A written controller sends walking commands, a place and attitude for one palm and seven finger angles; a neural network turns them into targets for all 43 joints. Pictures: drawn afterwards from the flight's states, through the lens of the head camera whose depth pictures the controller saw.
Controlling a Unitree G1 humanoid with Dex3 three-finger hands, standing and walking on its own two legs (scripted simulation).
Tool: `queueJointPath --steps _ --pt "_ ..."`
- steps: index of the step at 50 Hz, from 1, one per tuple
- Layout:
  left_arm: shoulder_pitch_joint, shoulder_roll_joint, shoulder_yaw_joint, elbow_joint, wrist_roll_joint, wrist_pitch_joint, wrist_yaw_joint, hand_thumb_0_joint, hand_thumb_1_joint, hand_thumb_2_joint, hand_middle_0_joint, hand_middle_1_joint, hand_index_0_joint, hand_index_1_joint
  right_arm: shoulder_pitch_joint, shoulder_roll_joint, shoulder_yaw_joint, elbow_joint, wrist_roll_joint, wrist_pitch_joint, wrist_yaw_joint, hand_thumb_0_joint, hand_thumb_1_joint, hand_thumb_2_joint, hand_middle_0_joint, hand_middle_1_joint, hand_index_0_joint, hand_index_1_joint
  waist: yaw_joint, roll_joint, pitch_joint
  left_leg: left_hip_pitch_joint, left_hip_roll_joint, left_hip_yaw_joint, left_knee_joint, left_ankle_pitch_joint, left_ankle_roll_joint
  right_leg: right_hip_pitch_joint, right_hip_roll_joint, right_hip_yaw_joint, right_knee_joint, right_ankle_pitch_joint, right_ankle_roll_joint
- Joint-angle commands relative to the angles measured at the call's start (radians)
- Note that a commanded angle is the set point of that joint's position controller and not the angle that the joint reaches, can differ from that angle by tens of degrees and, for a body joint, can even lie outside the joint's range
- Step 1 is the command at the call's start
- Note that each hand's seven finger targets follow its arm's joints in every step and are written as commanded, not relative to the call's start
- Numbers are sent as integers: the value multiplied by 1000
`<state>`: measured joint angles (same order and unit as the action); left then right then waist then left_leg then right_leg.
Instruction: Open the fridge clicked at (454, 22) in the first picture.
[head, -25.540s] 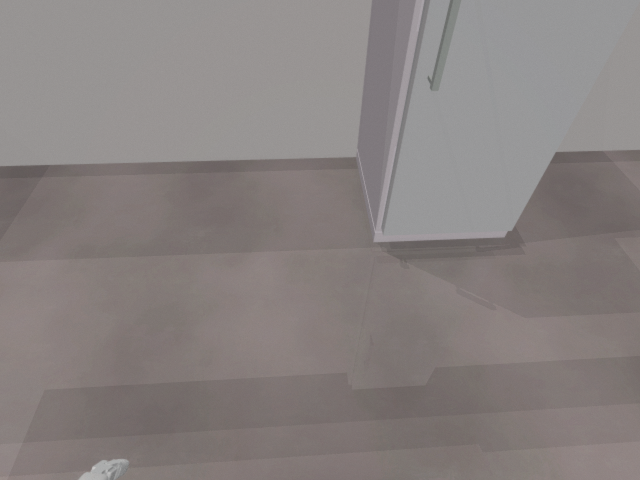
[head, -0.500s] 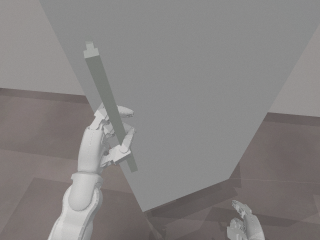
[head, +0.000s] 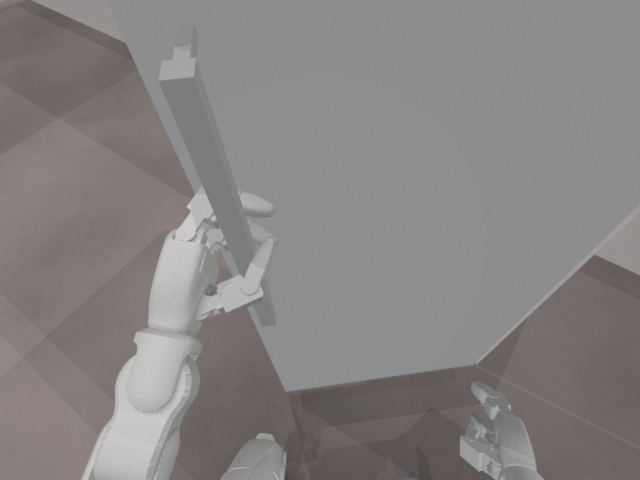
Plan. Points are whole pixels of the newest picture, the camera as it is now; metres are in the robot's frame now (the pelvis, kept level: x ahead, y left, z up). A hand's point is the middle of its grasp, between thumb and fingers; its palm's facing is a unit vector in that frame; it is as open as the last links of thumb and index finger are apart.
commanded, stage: walk backward, drawing the door open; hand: left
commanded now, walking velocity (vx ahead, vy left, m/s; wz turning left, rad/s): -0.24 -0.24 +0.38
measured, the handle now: (241, 226) +0.33 +0.08 +0.16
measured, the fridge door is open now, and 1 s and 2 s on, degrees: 43 80 74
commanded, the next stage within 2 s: stop walking and hold the door back in 0.84 s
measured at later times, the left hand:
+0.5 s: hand (330, 422) +0.16 +0.00 +0.15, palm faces +0.46 -0.85 -0.25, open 6.3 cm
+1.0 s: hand out of the picture +0.03 -0.13 +0.15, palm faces +0.75 -0.60 -0.28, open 6.4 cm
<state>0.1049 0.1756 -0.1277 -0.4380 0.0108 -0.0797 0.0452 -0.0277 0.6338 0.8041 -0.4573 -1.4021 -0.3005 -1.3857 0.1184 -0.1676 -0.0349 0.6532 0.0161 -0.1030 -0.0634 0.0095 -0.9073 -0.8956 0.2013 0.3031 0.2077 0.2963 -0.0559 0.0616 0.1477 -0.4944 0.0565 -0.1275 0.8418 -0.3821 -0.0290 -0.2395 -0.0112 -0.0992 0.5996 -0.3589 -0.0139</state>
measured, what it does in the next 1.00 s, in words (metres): steps to the right, turning left: left foot, then right foot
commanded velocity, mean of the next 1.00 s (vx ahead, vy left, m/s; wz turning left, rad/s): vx -0.18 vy -0.19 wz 0.56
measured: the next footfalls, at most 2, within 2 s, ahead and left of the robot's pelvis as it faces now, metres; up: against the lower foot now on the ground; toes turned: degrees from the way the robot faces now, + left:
left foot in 0.10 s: +0.04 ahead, +0.09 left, +0.00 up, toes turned +7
right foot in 0.32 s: +0.09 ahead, -0.26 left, +0.00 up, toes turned +9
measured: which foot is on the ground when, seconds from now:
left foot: up 0.00-0.08, down 0.10-0.32, up 0.34-0.66, down 0.68-0.96, up 0.98-1.00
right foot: down 0.00-0.08, up 0.10-0.30, down 0.32-0.68, up 0.70-0.94, down 0.96-1.00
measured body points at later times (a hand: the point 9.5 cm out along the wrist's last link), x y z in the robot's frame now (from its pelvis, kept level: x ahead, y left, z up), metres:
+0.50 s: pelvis -0.05 -0.23 +0.01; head +0.00 -0.24 +0.45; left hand +0.13 +0.04 +0.17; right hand +0.18 -0.40 -0.10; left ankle -0.11 -0.11 -0.63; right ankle +0.05 -0.26 -0.73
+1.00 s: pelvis -0.06 -0.43 +0.00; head -0.02 -0.41 +0.45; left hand -0.02 -0.10 +0.17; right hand +0.21 -0.48 -0.10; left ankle -0.16 -0.23 -0.71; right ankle +0.05 -0.51 -0.73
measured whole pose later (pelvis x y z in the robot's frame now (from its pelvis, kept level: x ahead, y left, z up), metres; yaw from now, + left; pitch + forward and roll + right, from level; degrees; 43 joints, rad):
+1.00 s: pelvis -0.06 -0.43 +0.00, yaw +39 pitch -1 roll -1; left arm 0.28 0.26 0.13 -0.45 -0.02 -0.12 0.10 -0.05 0.63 0.80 -0.46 -1.40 -0.28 -1.38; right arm 0.18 -0.17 -0.01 0.62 0.01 -0.14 -0.05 0.01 -0.91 -0.90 0.20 0.30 0.21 0.30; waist 0.01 0.05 0.11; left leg -0.39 0.12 -0.17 0.72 -0.39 -0.05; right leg -0.29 -0.03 -0.06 0.55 -0.22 0.03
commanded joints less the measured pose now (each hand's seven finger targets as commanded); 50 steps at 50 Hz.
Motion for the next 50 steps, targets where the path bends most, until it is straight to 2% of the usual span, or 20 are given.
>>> queueJointPath --steps 1,3,4,5,8,13,15,16,18,20,28,31,32,33,34,35,40,46,48,50 --pt "-167 39 90 -316 -3 -118 -8 0 900 900 -450 -1400 -450 -1400 -68 -31 19 -186 -25 -77 -41 0 -900 -900 200 300 200 300 36 -242 -294 36 -14 198 -17 -74 12 158 -243 21 2 864 -153" --pt "-165 18 50 -293 -18 -126 -7 0 900 900 -450 -1400 -450 -1400 -9 -67 13 -177 -26 -77 -51 0 -900 -900 200 300 200 300 -22 -110 -355 413 18 145 -420 361 47 -49 -149 -44 322 777 -48" --pt "-198 10 45 -338 -31 -144 -8 0 900 900 -450 -1400 -450 -1400 -7 -116 -12 -199 -40 -83 -42 0 -900 -900 200 300 200 300 -8 130 -406 718 328 -301 -514 1070 175 -397 27 -16 563 90 55" --pt "-227 45 55 -335 -1 -172 2 0 900 900 -450 -1400 -450 -1400 -14 -129 -9 -202 -47 -76 -8 0 -900 -900 200 300 200 300 6 75 -430 775 451 -440 -471 1219 260 -443 9 143 636 -249 39" --pt "-213 99 152 -370 -5 -166 22 0 900 900 -450 -1400 -450 -1400 -80 -120 -15 -198 -41 -66 -4 0 -900 -900 200 300 200 300 32 185 -356 549 378 -290 -429 868 270 -366 -58 226 504 -178 46" --pt "-160 113 205 -284 -31 -95 59 0 900 900 -450 -1400 -450 -1400 -68 -120 -4 -250 2 -45 0 0 -900 -900 200 300 200 300 48 120 -317 119 142 48 -424 61 108 166 33 19 18 60 62" --pt "-161 159 236 -316 -20 -92 66 0 900 900 -450 -1400 -450 -1400 -66 -77 11 -254 1 -35 -2 0 -900 -900 200 300 200 300 46 -127 -280 88 -16 137 -164 -94 37 91 -88 118 -238 74 35" --pt "-135 230 300 -324 -11 -89 74 0 900 900 -450 -1400 -450 -1400 -81 -54 18 -250 -14 -29 -4 0 -900 -900 200 300 200 300 55 -346 -280 23 -104 180 167 -183 3 -13 -277 343 -350 95 -56" --pt "-84 260 355 -345 -10 -69 73 0 900 900 -450 -1400 -450 -1400 -92 -78 -13 -227 -22 -33 -7 0 -900 -900 200 300 200 300 72 -308 -308 0 -78 69 528 -225 16 -84 -382 490 -379 -31 -144" --pt "-39 195 332 -364 -17 -100 68 0 900 900 -450 -1400 -450 -1400 -84 -45 22 -220 -38 -20 -3 0 -900 -900 200 300 200 300 55 -193 -325 -47 -44 131 544 -122 -12 53 -309 239 -268 215 -144" --pt "60 182 293 -381 -20 -97 86 0 900 900 -450 -1400 -450 -1400 4 -71 20 -245 -42 -36 -36 0 -900 -900 200 300 200 300 77 -219 -397 105 -48 235 -28 -219 26 226 -326 154 -325 332 -153" --pt "83 173 272 -403 -13 -110 81 0 900 900 -450 -1400 -450 -1400 96 -72 23 -239 -43 -49 -31 0 -900 -900 200 300 200 300 38 -126 -421 257 -52 285 -365 -69 42 176 -247 46 -278 364 -59" --pt "58 175 258 -405 -17 -116 76 0 900 900 -450 -1400 -450 -1400 137 -83 17 -236 -37 -52 -30 0 -900 -900 200 300 200 300 2 -71 -413 405 -20 253 -530 53 65 61 -181 -6 -164 334 55" --pt "40 169 232 -399 -22 -129 70 0 900 900 -450 -1400 -450 -1400 114 -128 -1 -261 -36 -50 -31 0 -900 -900 200 300 200 300 -9 139 -350 493 164 -12 -693 145 130 -116 -80 -62 71 254 164" --pt "26 180 244 -376 -11 -145 68 0 900 900 -450 -1400 -450 -1400 60 -152 -7 -284 -56 -55 -21 0 -900 -900 200 300 200 300 33 314 -299 515 469 -409 -657 528 285 -364 -27 32 412 -111 153" --pt "22 195 268 -367 23 -157 59 0 900 900 -450 -1400 -450 -1400 23 -151 -19 -266 -61 -58 -10 0 -900 -900 200 300 200 300 59 184 -270 427 547 -458 -619 647 317 -371 -40 153 584 -127 85" --pt "45 112 220 -318 1 -128 34 0 900 900 -450 -1400 -450 -1400 32 -149 -34 -176 -27 -93 4 0 -900 -900 200 300 200 300 53 161 -192 325 233 -27 -512 542 122 -193 -11 79 292 15 76" --pt "43 189 318 -326 -21 -140 50 0 900 900 -450 -1400 -450 -1400 -13 -125 -33 -181 -12 -98 10 0 -900 -900 200 300 200 300 57 117 -232 135 121 -76 -417 138 91 162 31 10 -198 116 103" --pt "54 249 366 -172 -10 -111 68 0 900 900 -450 -1400 -450 -1400 -10 -78 -20 -177 0 -78 11 0 -900 -900 200 300 200 300 56 -263 -266 33 -78 154 46 -156 6 151 -255 226 -304 306 -13" --pt "-93 325 480 -60 -19 -90 92 0 900 900 -450 -1400 -450 -1400 3 -100 -40 -140 -17 -63 -16 0 -900 -900 200 300 200 300 63 -381 -350 -53 -64 37 487 -208 6 59 -435 496 -332 211 -100"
